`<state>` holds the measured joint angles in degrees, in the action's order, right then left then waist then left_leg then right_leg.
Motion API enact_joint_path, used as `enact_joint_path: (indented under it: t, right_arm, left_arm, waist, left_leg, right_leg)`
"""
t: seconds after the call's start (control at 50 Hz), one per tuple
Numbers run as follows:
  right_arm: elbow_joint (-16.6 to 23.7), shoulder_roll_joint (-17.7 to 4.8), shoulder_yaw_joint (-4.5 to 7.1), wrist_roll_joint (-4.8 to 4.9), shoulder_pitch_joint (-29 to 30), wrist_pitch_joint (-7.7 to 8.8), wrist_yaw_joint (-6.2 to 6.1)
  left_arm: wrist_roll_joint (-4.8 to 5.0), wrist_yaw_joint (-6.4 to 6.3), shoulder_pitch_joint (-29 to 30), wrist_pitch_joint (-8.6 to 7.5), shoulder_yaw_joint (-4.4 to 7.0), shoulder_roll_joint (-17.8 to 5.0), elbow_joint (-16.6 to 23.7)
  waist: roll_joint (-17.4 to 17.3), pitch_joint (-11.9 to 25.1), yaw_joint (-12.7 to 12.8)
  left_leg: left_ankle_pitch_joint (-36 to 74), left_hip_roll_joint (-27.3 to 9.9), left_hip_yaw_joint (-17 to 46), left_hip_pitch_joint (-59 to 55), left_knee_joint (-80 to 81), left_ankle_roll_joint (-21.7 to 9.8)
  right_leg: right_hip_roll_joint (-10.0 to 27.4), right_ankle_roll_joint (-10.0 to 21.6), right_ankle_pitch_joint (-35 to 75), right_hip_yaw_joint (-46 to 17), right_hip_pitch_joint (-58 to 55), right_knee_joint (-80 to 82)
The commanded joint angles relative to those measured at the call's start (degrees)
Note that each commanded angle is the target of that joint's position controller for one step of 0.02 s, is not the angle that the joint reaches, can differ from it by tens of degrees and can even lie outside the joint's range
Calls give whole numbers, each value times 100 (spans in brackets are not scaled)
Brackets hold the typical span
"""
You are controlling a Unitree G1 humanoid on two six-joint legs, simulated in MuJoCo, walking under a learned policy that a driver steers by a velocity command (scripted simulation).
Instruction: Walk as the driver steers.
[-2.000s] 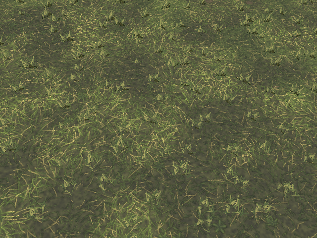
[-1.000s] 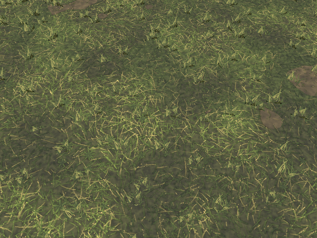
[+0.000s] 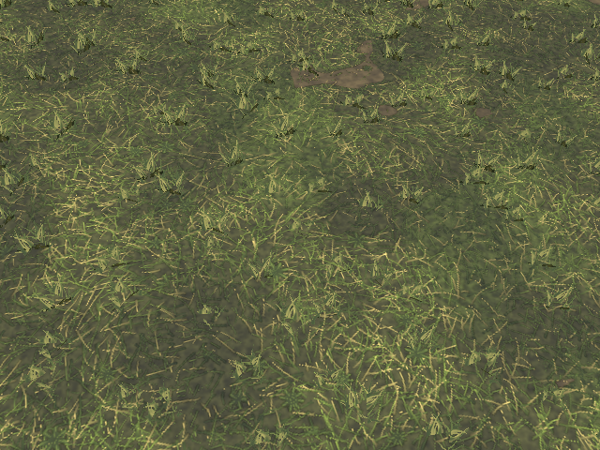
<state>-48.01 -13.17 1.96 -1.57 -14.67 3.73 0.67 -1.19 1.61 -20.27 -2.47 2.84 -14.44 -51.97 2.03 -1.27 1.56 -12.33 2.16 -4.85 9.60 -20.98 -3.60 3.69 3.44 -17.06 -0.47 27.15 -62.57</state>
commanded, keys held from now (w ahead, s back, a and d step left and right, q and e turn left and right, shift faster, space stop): w+e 0.54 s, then w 0.46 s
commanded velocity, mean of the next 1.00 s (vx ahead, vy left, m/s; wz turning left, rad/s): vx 0.50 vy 0.00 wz -0.35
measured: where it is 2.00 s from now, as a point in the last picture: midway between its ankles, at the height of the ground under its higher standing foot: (416, 293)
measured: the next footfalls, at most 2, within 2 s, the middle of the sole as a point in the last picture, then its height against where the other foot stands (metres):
right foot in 0.32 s outside the picture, level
left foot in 0.86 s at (331, 374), level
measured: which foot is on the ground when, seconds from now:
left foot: down 0.00-0.34, up 0.36-0.84, down 0.86-1.00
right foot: up 0.00-0.30, down 0.32-0.88, up 0.90-1.00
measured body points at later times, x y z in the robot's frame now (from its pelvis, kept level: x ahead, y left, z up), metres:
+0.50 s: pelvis +0.27 -0.06 -0.01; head +0.30 -0.08 +0.44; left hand +0.42 +0.19 -0.13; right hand +0.30 -0.33 -0.14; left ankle +0.27 +0.10 -0.66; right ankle +0.29 -0.10 -0.74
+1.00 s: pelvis +0.56 -0.09 -0.01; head +0.59 -0.09 +0.44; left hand +0.70 +0.15 -0.15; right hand +0.57 -0.38 -0.12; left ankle +0.64 -0.03 -0.74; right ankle +0.41 -0.14 -0.65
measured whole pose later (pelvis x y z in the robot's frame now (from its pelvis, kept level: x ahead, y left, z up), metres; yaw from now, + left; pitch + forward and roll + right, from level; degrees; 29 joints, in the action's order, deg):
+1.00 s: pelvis +0.56 -0.09 -0.01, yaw -23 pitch +0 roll +0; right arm -46.2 -14.8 2.2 -1.6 -12.2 3.6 0.6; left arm -1.3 0.5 -19.7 -3.3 2.6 -15.9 -51.0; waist 1.6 -2.5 1.5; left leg -10.2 2.3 -3.8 17.2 -27.0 -3.9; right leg -3.5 4.9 -20.0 -3.1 17.9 -64.3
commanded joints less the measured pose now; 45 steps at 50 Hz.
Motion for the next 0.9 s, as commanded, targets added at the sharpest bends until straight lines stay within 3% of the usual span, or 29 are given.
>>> enact_joint_path:
  t: [0.02,0.12,0.18,0.22,0.28,0.3,0.32,0.34,0.36,0.38,0.4,0.42,0.44,0.48,0.54,0.66,0.76,0.82,0.84,0.86,0.88,0.9]
  right_arm:
    - [59,-627,146,47,-316,198,-51]
    - [-127,-519,92,47,-463,260,-73]
    - [-270,-683,116,67,-681,273,-135]
    - [-370,-790,136,58,-805,239,-175]
    - [-428,-1029,183,8,-791,124,-244]
    - [-418,-1103,202,-9,-788,55,-256]
    - [-367,-1128,200,3,-771,14,-249]
    - [-118,-813,120,62,-922,39,-196]
    - [229,-609,112,110,-885,83,-102]
    - [349,-866,143,23,-209,131,-81]
    - [436,-772,94,76,-39,205,-60]
    - [379,-743,90,65,-87,223,-69]
    - [388,-723,90,-33,-100,138,-74]
    - [342,-638,69,-148,-324,-85,-42]
    - [512,-573,58,-135,28,-207,-2]
    - [827,-540,27,-74,1149,-183,58]
    - [1069,-592,4,-24,1769,-96,109]
    - [944,-756,72,-8,1170,-35,79]
    - [756,-861,133,0,591,-7,26]
    - [501,-989,198,-30,-263,50,-45]
    - [398,-1388,290,-156,-1225,91,-139]
    - [275,-1935,449,-189,-1366,37,-106]
  left_arm:
    - [-39,85,-45,59,94,-268,261]
    - [-50,169,1055,39,7,-99,656]
    - [-63,243,1669,39,-60,-66,922]
    - [-73,246,1784,41,-53,-128,1018]
    - [-101,168,1238,60,36,-322,933]
    - [-114,141,684,39,104,-443,787]
    - [-173,85,-137,4,221,-658,536]
    - [-216,-20,-717,24,424,-1297,472]
    - [-43,-18,-381,79,507,-1671,603]
    - [95,-41,-325,125,497,-1521,582]
    - [106,-94,-41,123,428,-1250,551]
    - [88,-112,171,108,355,-978,547]
    - [110,-136,361,74,306,-840,557]
    - [118,-122,468,-23,261,-768,602]
    - [113,-100,262,-94,313,-971,561]
    - [117,-112,-435,-138,258,-847,349]
    - [26,-192,-743,-158,221,-914,223]
    - [0,-249,-458,-181,227,-1049,230]
    - [-11,-242,-384,-190,232,-1099,218]
    - [-1,-215,-323,-202,207,-1056,209]
    - [29,-194,-366,-236,106,-739,374]
    - [221,-166,-1162,-225,52,-345,379]
  waist:
    - [-748,-225,-53]
    - [-657,-481,-152]
    - [-590,-571,-277]
    - [-524,-528,-274]
    - [-701,4,3]
    - [-715,347,225]
    - [-515,802,599]
    - [306,1434,712]
    - [1174,1898,324]
    - [225,1466,503]
    - [-21,741,320]
    - [-386,276,53]
    - [-407,81,-149]
    - [-262,173,-339]
    - [-148,73,-299]
    - [82,-105,205]
    - [155,-234,408]
    - [262,-153,19]
    - [222,125,-239]
    - [-12,604,-652]
    - [-566,1376,-979]
    - [-2034,1816,-583]
  left_leg:
    - [1409,-1532,852,-336,1374,-582]
    - [2157,-1358,-55,-374,1440,-515]
    - [2541,-1491,-308,-604,1448,-461]
    - [3344,-1605,-452,-1091,1141,-392]
    - [5806,-1660,-720,-1662,-312,-258]
    - [5900,-1653,-752,-1576,-1269,-238]
    - [5054,-1530,-835,-953,-2604,-137]
    - [2522,-1140,-914,627,-4644,70]
    - [-1889,148,-107,2584,-6391,322]
    - [-1385,-243,770,3194,-6425,249]
    - [-881,-529,754,3269,-5976,222]
    - [-689,-727,724,2949,-5359,229]
    - [-675,-835,749,2618,-4974,301]
    - [-653,-855,680,2138,-4582,442]
    - [-160,-862,530,2314,-3887,620]
    - [1190,-813,442,2830,-2243,605]
    - [1087,-558,332,2765,-1433,357]
    - [494,-288,296,1719,-963,67]
    - [293,-87,206,978,-806,-38]
    - [469,-154,266,-154,-507,-195]
    - [-283,-1393,1619,-1533,-407,-491]
    - [-575,-2685,4396,-2654,284,-1269]
  right_leg:
    - [137,-30,510,-204,913,-58]
    - [73,-75,1640,87,1146,1322]
    - [1,62,1897,444,801,2259]
    - [-142,225,1664,618,676,2594]
    - [-687,578,757,957,-110,2715]
    - [-881,721,532,952,-754,2885]
    - [-921,928,566,717,-1960,3284]
    - [436,1439,3,-1161,-3503,3430]
    - [1697,2283,552,-4322,-4497,4315]
    - [1488,2113,652,-3783,-4256,4508]
    - [1375,1904,909,-3032,-3483,4605]
    - [1083,1618,1421,-2528,-2703,4738]
    - [797,1453,1822,-2141,-2164,4813]
    - [508,1392,2303,-1717,-1691,4933]
    - [265,1338,2170,-1500,-1470,5120]
    - [217,943,2316,-1357,-2291,5188]
    - [486,883,3024,-1430,-3001,4897]
    - [596,654,4152,-1370,-2996,4433]
    - [482,569,4887,-1251,-2964,3796]
    - [202,458,4819,-974,-2649,2720]
    - [-121,353,3165,-734,-1709,1085]
    - [-1219,109,-981,-270,125,-662]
